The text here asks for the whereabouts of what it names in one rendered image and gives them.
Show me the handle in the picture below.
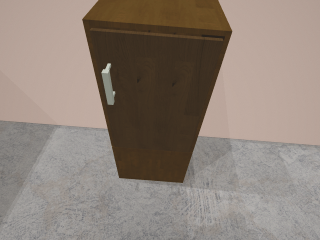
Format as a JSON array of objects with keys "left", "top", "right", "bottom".
[{"left": 101, "top": 63, "right": 116, "bottom": 105}]

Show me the cupboard door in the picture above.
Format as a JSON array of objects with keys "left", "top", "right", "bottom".
[{"left": 89, "top": 28, "right": 224, "bottom": 153}]

